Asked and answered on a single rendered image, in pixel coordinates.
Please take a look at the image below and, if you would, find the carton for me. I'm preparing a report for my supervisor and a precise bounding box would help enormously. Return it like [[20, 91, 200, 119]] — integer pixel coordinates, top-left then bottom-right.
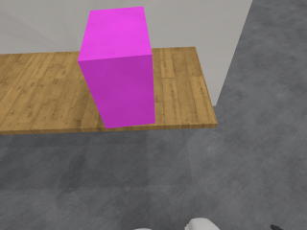
[[78, 6, 155, 128]]

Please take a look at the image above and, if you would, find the robot right thigh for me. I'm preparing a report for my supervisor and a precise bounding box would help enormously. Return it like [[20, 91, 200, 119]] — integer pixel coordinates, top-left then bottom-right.
[[184, 218, 220, 230]]

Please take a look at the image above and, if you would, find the table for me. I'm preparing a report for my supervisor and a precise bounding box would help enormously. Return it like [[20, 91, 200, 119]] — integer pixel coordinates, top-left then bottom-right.
[[0, 46, 218, 180]]

